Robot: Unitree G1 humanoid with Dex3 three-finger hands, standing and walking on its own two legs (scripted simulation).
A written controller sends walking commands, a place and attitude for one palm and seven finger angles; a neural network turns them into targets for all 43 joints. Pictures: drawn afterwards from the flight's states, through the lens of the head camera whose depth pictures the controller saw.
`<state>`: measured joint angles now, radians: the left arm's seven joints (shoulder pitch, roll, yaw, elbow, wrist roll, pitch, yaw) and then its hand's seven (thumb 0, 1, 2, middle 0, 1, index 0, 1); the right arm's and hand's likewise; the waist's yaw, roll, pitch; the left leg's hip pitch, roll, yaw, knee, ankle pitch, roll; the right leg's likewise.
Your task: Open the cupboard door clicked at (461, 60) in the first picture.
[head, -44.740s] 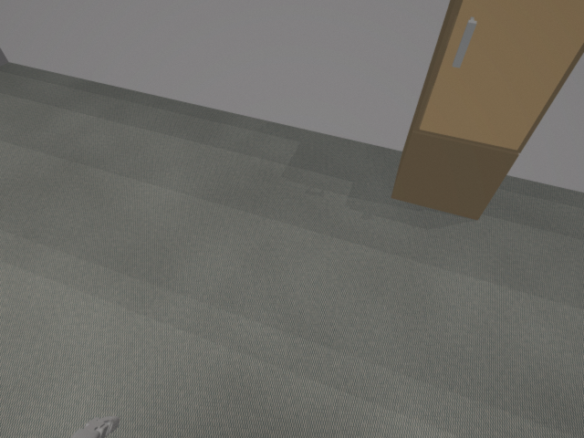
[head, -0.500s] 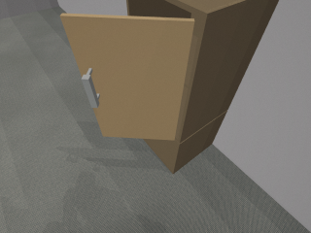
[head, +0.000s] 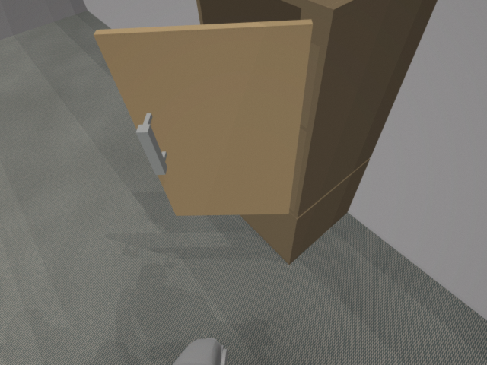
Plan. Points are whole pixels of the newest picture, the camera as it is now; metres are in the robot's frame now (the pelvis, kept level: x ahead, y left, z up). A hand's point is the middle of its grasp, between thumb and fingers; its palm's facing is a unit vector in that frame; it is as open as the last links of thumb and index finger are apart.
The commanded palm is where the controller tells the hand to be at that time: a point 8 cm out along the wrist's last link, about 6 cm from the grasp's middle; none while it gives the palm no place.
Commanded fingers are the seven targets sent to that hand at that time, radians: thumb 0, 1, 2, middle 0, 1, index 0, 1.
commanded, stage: come to a stop and stand still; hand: left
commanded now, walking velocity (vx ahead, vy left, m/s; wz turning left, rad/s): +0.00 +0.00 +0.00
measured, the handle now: (154, 144) +0.54 +0.25 +0.01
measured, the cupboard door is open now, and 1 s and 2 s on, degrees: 49 49 49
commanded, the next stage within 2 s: look again from close up in 1.22 s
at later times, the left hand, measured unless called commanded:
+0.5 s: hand out of the picture -0.01 +0.29 -0.17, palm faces +0.06 -0.97 -0.25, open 7.4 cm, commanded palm none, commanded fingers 0.00 0.90 0.90 -0.20 -0.30 -0.20 -0.30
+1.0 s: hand out of the picture +0.04 +0.35 -0.18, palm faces -0.01 -0.98 -0.20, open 7.4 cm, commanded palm none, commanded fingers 0.00 0.90 0.90 -0.20 -0.30 -0.20 -0.30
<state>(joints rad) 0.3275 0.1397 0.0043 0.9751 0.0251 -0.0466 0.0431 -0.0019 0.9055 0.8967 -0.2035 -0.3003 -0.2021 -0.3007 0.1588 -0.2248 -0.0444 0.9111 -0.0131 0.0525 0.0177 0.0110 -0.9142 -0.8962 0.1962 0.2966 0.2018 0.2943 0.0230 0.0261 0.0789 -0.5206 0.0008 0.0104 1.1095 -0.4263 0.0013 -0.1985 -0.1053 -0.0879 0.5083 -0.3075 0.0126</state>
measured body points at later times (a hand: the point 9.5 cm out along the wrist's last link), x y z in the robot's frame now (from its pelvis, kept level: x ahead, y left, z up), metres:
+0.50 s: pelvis +0.00 +0.11 -0.01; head +0.01 +0.09 +0.44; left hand -0.02 +0.34 -0.15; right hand +0.06 -0.12 -0.17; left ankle +0.04 +0.19 -0.72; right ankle -0.02 +0.00 -0.74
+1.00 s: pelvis +0.01 +0.17 +0.00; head +0.02 +0.18 +0.45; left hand +0.04 +0.40 -0.16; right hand +0.03 -0.06 -0.15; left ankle +0.03 +0.22 -0.74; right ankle -0.02 +0.00 -0.74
